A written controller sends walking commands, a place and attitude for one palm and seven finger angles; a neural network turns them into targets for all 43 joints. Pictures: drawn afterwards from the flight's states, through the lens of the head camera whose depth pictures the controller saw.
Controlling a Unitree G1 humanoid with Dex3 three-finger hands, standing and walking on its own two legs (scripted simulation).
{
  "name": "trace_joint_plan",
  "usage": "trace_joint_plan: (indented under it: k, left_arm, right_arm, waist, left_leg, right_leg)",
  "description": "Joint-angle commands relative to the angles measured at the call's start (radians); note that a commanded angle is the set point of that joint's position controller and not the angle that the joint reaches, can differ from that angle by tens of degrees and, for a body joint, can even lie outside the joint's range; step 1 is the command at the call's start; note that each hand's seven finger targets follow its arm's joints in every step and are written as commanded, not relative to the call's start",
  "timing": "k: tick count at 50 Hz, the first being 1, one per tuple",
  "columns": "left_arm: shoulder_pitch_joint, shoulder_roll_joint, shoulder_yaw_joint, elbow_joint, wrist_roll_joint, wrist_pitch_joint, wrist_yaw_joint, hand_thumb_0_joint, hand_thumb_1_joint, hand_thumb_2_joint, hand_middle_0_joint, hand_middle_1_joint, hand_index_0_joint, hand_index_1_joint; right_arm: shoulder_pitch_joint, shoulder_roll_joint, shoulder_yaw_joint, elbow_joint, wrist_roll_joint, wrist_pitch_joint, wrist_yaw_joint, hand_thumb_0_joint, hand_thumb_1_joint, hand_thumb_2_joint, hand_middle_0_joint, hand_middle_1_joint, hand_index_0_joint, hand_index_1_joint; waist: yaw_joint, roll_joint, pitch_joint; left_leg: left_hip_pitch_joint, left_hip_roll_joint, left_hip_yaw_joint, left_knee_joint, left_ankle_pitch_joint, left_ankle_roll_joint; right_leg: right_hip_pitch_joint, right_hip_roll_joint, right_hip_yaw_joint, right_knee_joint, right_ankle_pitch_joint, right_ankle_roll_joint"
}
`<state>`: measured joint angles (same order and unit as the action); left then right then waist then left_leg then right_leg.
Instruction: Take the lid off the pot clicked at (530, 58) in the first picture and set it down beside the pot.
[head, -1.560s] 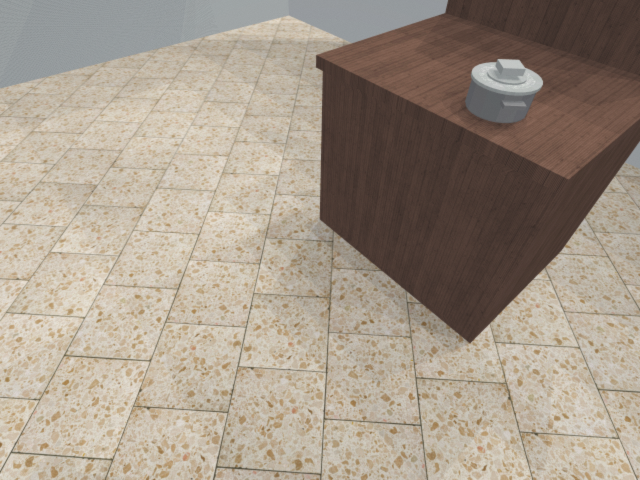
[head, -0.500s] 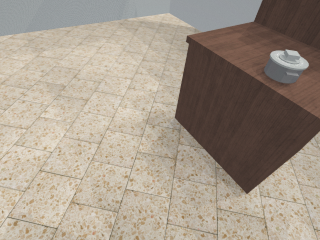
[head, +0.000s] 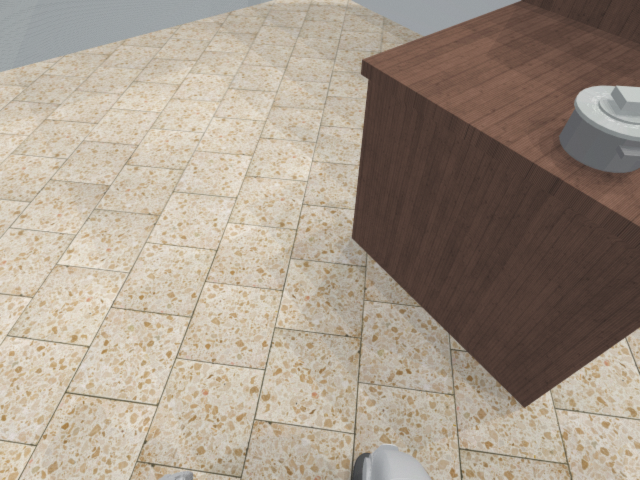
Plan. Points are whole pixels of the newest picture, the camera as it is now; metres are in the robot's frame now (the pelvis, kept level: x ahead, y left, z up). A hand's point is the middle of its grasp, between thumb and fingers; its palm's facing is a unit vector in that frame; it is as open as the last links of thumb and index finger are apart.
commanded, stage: turn to face it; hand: left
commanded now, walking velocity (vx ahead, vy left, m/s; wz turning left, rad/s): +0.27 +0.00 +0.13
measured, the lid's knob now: (634, 98) +0.70 -0.56 +0.10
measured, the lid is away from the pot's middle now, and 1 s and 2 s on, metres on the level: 0.00 0.00 0.00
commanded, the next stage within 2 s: take the last steps up to it in 1.70 s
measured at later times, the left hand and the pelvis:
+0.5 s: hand (207, 479) +0.16 +0.17 -0.17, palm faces +0.03 -0.98 -0.18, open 7.3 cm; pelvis +0.17 -0.01 +0.00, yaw -7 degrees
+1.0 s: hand (258, 340) +0.35 +0.11 -0.14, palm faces -0.37 -0.87 -0.33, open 7.4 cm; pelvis +0.17 -0.05 +0.00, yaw -25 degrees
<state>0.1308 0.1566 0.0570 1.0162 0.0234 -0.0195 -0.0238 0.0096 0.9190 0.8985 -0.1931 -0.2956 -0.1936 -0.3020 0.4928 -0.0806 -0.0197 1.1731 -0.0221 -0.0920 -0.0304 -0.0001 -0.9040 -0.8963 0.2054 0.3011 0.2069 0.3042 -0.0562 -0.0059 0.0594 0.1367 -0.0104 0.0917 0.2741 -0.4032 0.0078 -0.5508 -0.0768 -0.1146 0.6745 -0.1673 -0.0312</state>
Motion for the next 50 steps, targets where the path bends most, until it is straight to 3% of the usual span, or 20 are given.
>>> trace_joint_plan:
  k: [1, 2, 3, 6, 10, 20, 23, 24, 25, 26, 27, 30, 33, 41, 44, 45, 46, 47, 48, 50]
  left_arm:
    - [0.312, 0.133, 0.040, 0.023, 0.011, -0.056, 0.013, 0.000, 0.900, 0.900, -0.200, -0.300, -0.200, -0.300]
    - [0.443, 0.249, 0.070, 0.046, 0.019, -0.065, 0.032, 0.000, 0.900, 0.900, -0.200, -0.300, -0.200, -0.300]
    - [0.474, 0.310, 0.078, 0.063, -0.004, -0.061, 0.035, 0.000, 0.900, 0.900, -0.200, -0.300, -0.200, -0.300]
    - [0.219, 0.159, 0.030, 0.009, -0.008, -0.055, 0.040, 0.000, 0.900, 0.900, -0.200, -0.300, -0.200, -0.300]
    - [0.145, 0.083, -0.004, 0.001, -0.001, -0.057, 0.049, 0.000, 0.900, 0.900, -0.200, -0.300, -0.200, -0.300]
    - [0.206, 0.181, 0.045, -0.024, -0.002, -0.013, 0.041, 0.000, 0.900, 0.900, -0.200, -0.300, -0.200, -0.300]
    - [0.185, 0.185, 0.055, -0.034, -0.009, 0.006, 0.043, 0.000, 0.900, 0.900, -0.200, -0.300, -0.200, -0.300]
    - [0.178, 0.161, 0.053, -0.044, -0.014, 0.011, 0.043, 0.000, 0.900, 0.900, -0.200, -0.300, -0.200, -0.300]
    - [0.201, 0.113, 0.047, -0.055, -0.024, 0.017, 0.037, 0.000, 0.900, 0.900, -0.200, -0.300, -0.200, -0.300]
    - [0.209, 0.104, 0.043, -0.066, -0.019, 0.018, 0.034, 0.000, 0.900, 0.900, -0.200, -0.300, -0.200, -0.300]
    - [0.197, 0.139, 0.048, -0.072, -0.009, 0.025, 0.036, 0.000, 0.900, 0.900, -0.200, -0.300, -0.200, -0.300]
    - [0.185, 0.132, 0.068, -0.062, 0.002, 0.049, 0.020, 0.000, 0.900, 0.900, -0.200, -0.300, -0.200, -0.300]
    - [0.185, 0.111, 0.066, -0.074, -0.001, 0.067, 0.011, 0.000, 0.900, 0.900, -0.200, -0.300, -0.200, -0.300]
    - [0.055, 0.099, 0.050, -0.161, -0.001, 0.066, -0.002, 0.000, 0.900, 0.900, -0.200, -0.300, -0.200, -0.300]
    - [0.110, 0.130, 0.051, -0.157, -0.001, 0.048, -0.001, 0.000, 0.900, 0.900, -0.200, -0.300, -0.200, -0.300]
    - [0.177, 0.192, 0.062, -0.141, 0.002, 0.035, 0.006, 0.000, 0.900, 0.900, -0.200, -0.300, -0.200, -0.300]
    - [0.221, 0.337, 0.085, -0.135, 0.014, 0.021, 0.024, 0.000, 0.900, 0.900, -0.200, -0.300, -0.200, -0.300]
    - [0.254, 0.374, 0.092, -0.135, -0.004, 0.028, 0.039, 0.000, 0.900, 0.900, -0.200, -0.300, -0.200, -0.300]
    - [0.226, 0.344, 0.086, -0.142, -0.007, 0.031, 0.043, 0.000, 0.900, 0.900, -0.200, -0.300, -0.200, -0.300]
    - [0.110, 0.286, 0.074, -0.167, -0.007, 0.032, 0.045, 0.000, 0.900, 0.900, -0.200, -0.300, -0.200, -0.300]
  right_arm:
    - [0.040, -0.193, -0.044, -0.025, 0.010, 0.000, -0.007, 0.000, -0.900, -0.900, 0.200, 0.300, 0.200, 0.300]
    - [0.101, -0.134, -0.033, -0.054, 0.024, -0.002, 0.008, 0.000, -0.900, -0.900, 0.200, 0.300, 0.200, 0.300]
    - [0.076, -0.123, -0.029, -0.079, 0.028, -0.001, 0.005, 0.000, -0.900, -0.900, 0.200, 0.300, 0.200, 0.300]
    - [-0.098, -0.109, -0.036, -0.111, 0.012, 0.021, 0.013, 0.000, -0.900, -0.900, 0.200, 0.300, 0.200, 0.300]
    - [-0.053, -0.066, -0.024, -0.098, -0.001, 0.070, 0.012, 0.000, -0.900, -0.900, 0.200, 0.300, 0.200, 0.300]
    - [-0.333, -0.144, -0.031, -0.234, 0.012, 0.071, 0.003, 0.000, -0.900, -0.900, 0.200, 0.300, 0.200, 0.300]
    - [-0.299, -0.167, -0.037, -0.236, 0.015, 0.063, -0.008, 0.000, -0.900, -0.900, 0.200, 0.300, 0.200, 0.300]
    - [-0.252, -0.202, -0.042, -0.224, 0.013, 0.056, -0.014, 0.000, -0.900, -0.900, 0.200, 0.300, 0.200, 0.300]
    - [-0.220, -0.285, -0.057, -0.226, 0.003, 0.052, -0.019, 0.000, -0.900, -0.900, 0.200, 0.300, 0.200, 0.300]
    - [-0.197, -0.324, -0.065, -0.232, 0.006, 0.065, -0.017, 0.000, -0.900, -0.900, 0.200, 0.300, 0.200, 0.300]
    - [-0.214, -0.307, -0.062, -0.255, 0.004, 0.076, -0.014, 0.000, -0.900, -0.900, 0.200, 0.300, 0.200, 0.300]
    - [-0.327, -0.234, -0.044, -0.286, 0.001, 0.070, -0.018, 0.000, -0.900, -0.900, 0.200, 0.300, 0.200, 0.300]
    - [-0.328, -0.224, -0.048, -0.290, 0.003, 0.069, -0.015, 0.000, -0.900, -0.900, 0.200, 0.300, 0.200, 0.300]
    - [-0.266, -0.298, -0.092, -0.278, -0.007, 0.083, 0.004, 0.000, -0.900, -0.900, 0.200, 0.300, 0.200, 0.300]
    - [-0.276, -0.313, -0.097, -0.287, -0.005, 0.092, 0.014, 0.000, -0.900, -0.900, 0.200, 0.300, 0.200, 0.300]
    - [-0.275, -0.290, -0.092, -0.297, 0.002, 0.097, 0.020, 0.000, -0.900, -0.900, 0.200, 0.300, 0.200, 0.300]
    - [-0.291, -0.202, -0.066, -0.347, 0.006, 0.103, 0.030, 0.000, -0.900, -0.900, 0.200, 0.300, 0.200, 0.300]
    - [-0.352, -0.219, -0.062, -0.378, 0.004, 0.112, 0.020, 0.000, -0.900, -0.900, 0.200, 0.300, 0.200, 0.300]
    - [-0.345, -0.223, -0.066, -0.376, 0.008, 0.117, 0.016, 0.000, -0.900, -0.900, 0.200, 0.300, 0.200, 0.300]
    - [-0.358, -0.243, -0.070, -0.352, 0.005, 0.120, 0.014, 0.000, -0.900, -0.900, 0.200, 0.300, 0.200, 0.300]
  waist:
    - [0.177, 0.038, -0.110]
    - [0.202, -0.220, -0.282]
    - [0.181, -0.245, -0.337]
    - [0.100, -0.050, -0.023]
    - [0.003, -0.094, 0.011]
    - [0.077, -0.090, -0.099]
    - [0.055, -0.087, -0.128]
    - [0.036, -0.031, -0.152]
    - [0.032, 0.178, -0.178]
    - [0.030, 0.296, -0.169]
    - [0.031, 0.179, -0.123]
    - [0.074, 0.162, -0.045]
    - [0.084, 0.161, -0.069]
    - [0.028, 0.215, -0.072]
    - [0.065, 0.176, -0.116]
    - [0.106, 0.036, -0.153]
    - [0.138, -0.350, -0.149]
    - [0.166, -0.317, -0.156]
    - [0.136, -0.208, -0.129]
    - [0.097, -0.207, -0.092]
  left_leg:
    - [-0.291, 0.198, -0.044, 0.483, 0.802, 0.076]
    - [-0.564, 0.040, 0.012, 0.836, 0.275, 0.032]
    - [-0.678, -0.020, -0.089, 1.115, -0.156, 0.030]
    - [-0.694, 0.118, -0.122, 1.114, 0.025, 0.026]
    - [-0.548, 0.144, -0.051, 0.842, 0.066, -0.030]
    - [-0.543, 0.081, -0.031, 0.467, 0.087, -0.078]
    - [-0.377, 0.075, -0.028, 0.231, 0.186, -0.076]
    - [-0.231, 0.137, -0.066, 0.127, 0.326, -0.059]
    - [-0.079, 0.349, -0.267, 0.098, 0.577, 0.023]
    - [-0.074, 0.516, -0.365, 0.076, 0.797, 0.139]
    - [-0.168, 0.510, -0.313, 0.086, 0.706, 0.180]
    - [-0.292, 0.384, -0.136, 0.039, 0.583, 0.120]
    - [-0.296, 0.344, -0.039, 0.035, 0.518, 0.105]
    - [-0.264, 0.399, 0.037, 0.080, 0.431, 0.116]
    - [-0.306, 0.373, 0.113, 0.247, 0.422, 0.045]
    - [-0.426, 0.326, 0.157, 0.425, 0.284, -0.021]
    - [-0.727, 0.172, 0.165, 0.691, -0.193, -0.085]
    - [-0.761, 0.144, 0.003, 0.841, -0.243, -0.081]
    - [-0.767, 0.157, -0.058, 0.894, -0.181, -0.070]
    - [-0.783, 0.159, -0.089, 0.923, -0.062, -0.081]
  right_leg:
    - [0.557, 0.028, 0.037, -0.133, 0.042, -0.064]
    - [0.832, -0.266, 0.433, -0.201, 0.085, -0.158]
    - [0.833, -0.429, 0.705, -0.335, 0.159, -0.224]
    - [0.360, -0.322, 0.441, -0.413, 0.063, -0.178]
    - [0.143, -0.184, 0.148, -0.412, 0.403, -0.137]
    - [0.368, -0.157, 0.320, -0.300, 0.503, -0.159]
    - [0.355, -0.120, 0.329, -0.199, 0.447, -0.109]
    - [0.275, -0.060, 0.292, -0.133, 0.319, -0.061]
    - [0.093, 0.072, 0.187, 0.023, -0.038, 0.010]
    - [-0.009, 0.106, 0.100, 0.272, -0.475, 0.055]
    - [0.021, 0.054, 0.132, 0.400, -0.464, 0.054]
    - [-0.009, 0.033, 0.124, 0.558, -0.305, 0.077]
    - [0.007, 0.021, 0.101, 0.554, -0.230, 0.092]
    - [0.125, 0.010, 0.012, 0.125, -0.267, 0.081]
    - [0.298, 0.042, -0.011, -0.108, -0.121, 0.049]
    - [0.461, -0.017, 0.074, -0.253, 0.019, 0.020]
    - [0.570, -0.290, 0.491, -0.365, 0.265, -0.087]
    - [0.507, -0.355, 0.548, -0.346, 0.449, -0.173]
    - [0.474, -0.325, 0.460, -0.335, 0.365, -0.193]
    - [0.418, -0.220, 0.415, -0.341, 0.251, -0.155]
